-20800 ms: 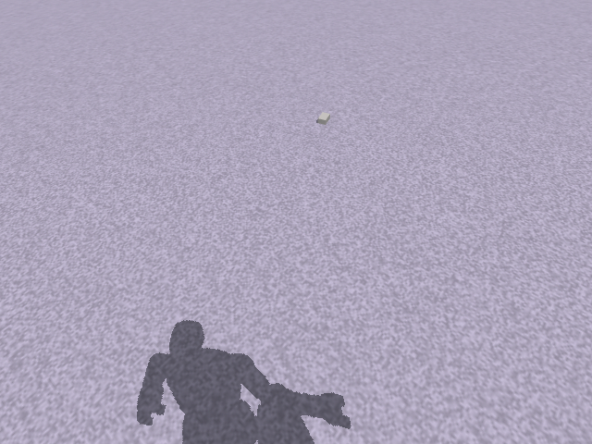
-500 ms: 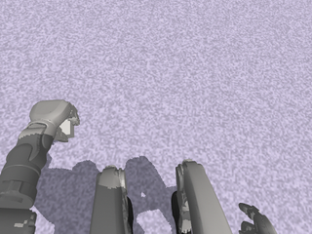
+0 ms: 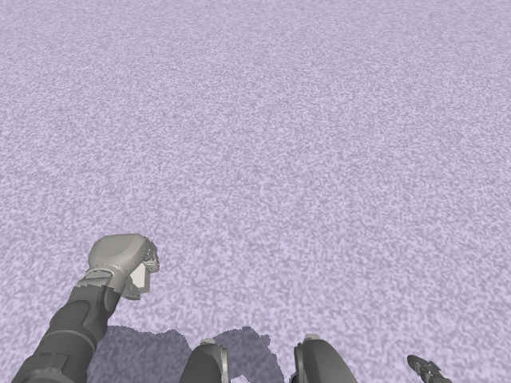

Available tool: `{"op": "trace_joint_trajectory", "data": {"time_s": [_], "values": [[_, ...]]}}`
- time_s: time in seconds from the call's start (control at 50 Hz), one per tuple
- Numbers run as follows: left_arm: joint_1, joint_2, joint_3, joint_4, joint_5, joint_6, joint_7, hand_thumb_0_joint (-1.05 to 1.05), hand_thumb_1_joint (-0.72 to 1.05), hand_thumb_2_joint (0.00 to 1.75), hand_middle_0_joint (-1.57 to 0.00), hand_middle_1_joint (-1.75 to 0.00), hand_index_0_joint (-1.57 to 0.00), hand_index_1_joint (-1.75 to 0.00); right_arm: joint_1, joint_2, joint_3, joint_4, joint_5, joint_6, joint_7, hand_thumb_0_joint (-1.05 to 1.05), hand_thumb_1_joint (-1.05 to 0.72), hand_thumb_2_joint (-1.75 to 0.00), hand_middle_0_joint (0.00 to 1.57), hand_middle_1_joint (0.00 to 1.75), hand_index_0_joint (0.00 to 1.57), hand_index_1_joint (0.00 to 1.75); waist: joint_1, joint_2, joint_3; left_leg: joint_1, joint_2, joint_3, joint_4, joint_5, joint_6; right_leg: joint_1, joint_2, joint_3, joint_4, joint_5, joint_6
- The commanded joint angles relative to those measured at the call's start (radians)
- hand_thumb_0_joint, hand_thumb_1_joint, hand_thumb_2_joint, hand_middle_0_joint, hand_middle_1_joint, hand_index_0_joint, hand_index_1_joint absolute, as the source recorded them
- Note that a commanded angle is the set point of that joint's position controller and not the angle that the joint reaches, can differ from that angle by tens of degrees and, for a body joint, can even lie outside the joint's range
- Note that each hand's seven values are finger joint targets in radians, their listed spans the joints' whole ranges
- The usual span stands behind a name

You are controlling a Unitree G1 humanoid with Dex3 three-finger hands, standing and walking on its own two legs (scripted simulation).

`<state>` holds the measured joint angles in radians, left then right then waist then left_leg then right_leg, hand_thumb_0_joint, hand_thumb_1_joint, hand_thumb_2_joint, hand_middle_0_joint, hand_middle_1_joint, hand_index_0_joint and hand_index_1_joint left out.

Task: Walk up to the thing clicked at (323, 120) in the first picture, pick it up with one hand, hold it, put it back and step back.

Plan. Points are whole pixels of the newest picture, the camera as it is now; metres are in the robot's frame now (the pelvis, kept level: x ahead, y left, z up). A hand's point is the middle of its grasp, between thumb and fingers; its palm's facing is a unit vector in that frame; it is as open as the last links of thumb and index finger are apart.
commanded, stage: lift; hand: left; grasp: from above
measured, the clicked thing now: (134, 271) +0.36 +0.24 -0.11
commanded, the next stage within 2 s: hold in 0.38 s
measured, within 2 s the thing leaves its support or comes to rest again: neither
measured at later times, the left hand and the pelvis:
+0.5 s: hand (118, 244) +0.36 +0.23 +0.00, palm faces -0.46 -0.04 -0.89, open 6.8 cm; pelvis +0.04 +0.01 +0.08, yaw -1 degrees
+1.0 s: hand (112, 222) +0.37 +0.22 +0.05, palm faces -0.46 -0.02 -0.89, open 6.8 cm; pelvis +0.07 +0.01 +0.10, yaw -1 degrees
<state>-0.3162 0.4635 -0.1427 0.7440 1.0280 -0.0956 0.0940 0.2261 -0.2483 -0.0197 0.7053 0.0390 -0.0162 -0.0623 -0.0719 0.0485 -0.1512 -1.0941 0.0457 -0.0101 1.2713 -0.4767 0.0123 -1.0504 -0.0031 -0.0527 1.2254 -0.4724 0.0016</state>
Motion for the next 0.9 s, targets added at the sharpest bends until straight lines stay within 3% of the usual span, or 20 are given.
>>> {"op": "trace_joint_trajectory", "data": {"time_s": [0.0, 0.1, 0.2, 0.26, 0.28, 0.48, 0.6, 0.76, 0.88], "values": [[-0.332, 0.186, 0.061, -0.131, 0.001, 0.010, 0.070, 0.00, 0.78, 0.39, -1.03, -0.49, -1.10, -0.42, 0.020, -0.140, -0.059, -0.083, 0.002, -0.041, -0.009, 0.00, -0.90, -0.90, 0.20, 0.30, 0.20, 0.30, -0.017, 0.021, -0.267, 0.315, -0.056, -0.002, -0.282, -0.009, 0.005, 0.213, 0.040, 0.061, -0.302, -0.010, -0.019], [-0.306, 0.184, 0.068, -0.109, -0.011, 0.055, 0.086, 0.00, 0.75, 0.42, -1.02, -0.50, -1.08, -0.43, 0.031, -0.150, -0.070, -0.076, 0.005, -0.035, -0.005, 0.00, -0.90, -0.90, 0.20, 0.30, 0.20, 0.30, 0.008, 0.021, -0.283, 0.435, -0.049, -0.005, -0.369, 0.112, -0.003, 0.330, 0.040, 0.054, -0.366, 0.118, -0.015], [-0.273, 0.150, 0.032, -0.086, -0.021, 0.074, 0.065, 0.00, 0.76, 0.39, -1.03, -0.47, -1.10, -0.41, 0.030, -0.146, -0.070, -0.084, 0.012, -0.028, -0.007, 0.00, -0.90, -0.90, 0.20, 0.30, 0.20, 0.30, 0.011, -0.020, -0.251, 0.501, -0.051, 0.003, -0.433, 0.171, 0.001, 0.410, 0.041, 0.057, -0.430, 0.179, -0.014], [-0.262, 0.154, 0.039, -0.106, -0.030, 0.077, 0.057, 0.00, 0.78, 0.40, -1.04, -0.49, -1.11, -0.42, 0.029, -0.144, -0.069, -0.090, 0.012, -0.025, -0.007, 0.00, -0.90, -0.90, 0.20, 0.30, 0.20, 0.30, 0.022, -0.016, -0.227, 0.535, -0.053, 0.007, -0.476, 0.188, 0.002, 0.457, 0.039, 0.057, -0.469, 0.193, -0.014], [-0.281, 0.142, 0.031, -0.117, -0.037, 0.074, 0.053, 0.00, 0.78, 0.39, -1.02, -0.51, -1.11, -0.43, 0.033, -0.143, -0.069, -0.091, 0.012, -0.025, -0.008, 0.00, -0.90, -0.90, 0.20, 0.30, 0.20, 0.30, 0.011, -0.008, -0.228, 0.557, -0.050, 0.006, -0.490, 0.191, -0.001, 0.450, 0.040, 0.055, -0.478, 0.197, -0.015], [-0.289, 0.156, 0.040, -0.155, -0.020, 0.057, 0.049, 0.00, 0.76, 0.38, -1.01, -0.48, -1.10, -0.40, 0.027, -0.145, -0.071, -0.092, 0.013, -0.015, -0.007, 0.00, -0.89, -0.89, 0.20, 0.30, 0.20, 0.30, 0.026, 0.001, -0.205, 0.683, -0.049, 0.013, -0.584, 0.276, -0.007, 0.532, 0.040, 0.052, -0.558, 0.260, -0.019], [-0.265, 0.144, 0.023, -0.164, -0.013, 0.065, 0.011, 0.00, 0.74, 0.37, -0.99, -0.48, -1.08, -0.40, 0.025, -0.147, -0.076, -0.089, 0.015, -0.002, -0.004, 0.00, -0.90, -0.90, 0.20, 0.30, 0.20, 0.30, 0.036, -0.012, -0.231, 0.756, -0.046, 0.014, -0.611, 0.404, -0.010, 0.599, 0.045, 0.048, -0.581, 0.356, -0.019], [-0.245, 0.146, 0.026, -0.202, -0.022, 0.049, -0.039, 0.00, 0.75, 0.38, -1.01, -0.48, -1.09, -0.40, 0.017, -0.148, -0.076, -0.103, 0.018, 0.014, -0.004, 0.00, -0.90, -0.90, 0.20, 0.30, 0.20, 0.30, 0.038, -0.016, -0.211, 0.793, -0.051, 0.031, -0.637, 0.483, -0.005, 0.656, 0.045, 0.053, -0.610, 0.434, -0.018], [-0.252, 0.156, 0.036, -0.238, -0.023, 0.038, -0.046, 0.00, 0.76, 0.40, -1.02, -0.47, -1.10, -0.39, 0.001, -0.154, -0.076, -0.124, 0.021, 0.029, -0.002, 0.00, -0.90, -0.90, 0.20, 0.30, 0.20, 0.30, 0.047, 0.004, -0.187, 0.814, -0.044, 0.027, -0.665, 0.486, -0.009, 0.664, 0.048, 0.045, -0.625, 0.417, -0.022]]}}
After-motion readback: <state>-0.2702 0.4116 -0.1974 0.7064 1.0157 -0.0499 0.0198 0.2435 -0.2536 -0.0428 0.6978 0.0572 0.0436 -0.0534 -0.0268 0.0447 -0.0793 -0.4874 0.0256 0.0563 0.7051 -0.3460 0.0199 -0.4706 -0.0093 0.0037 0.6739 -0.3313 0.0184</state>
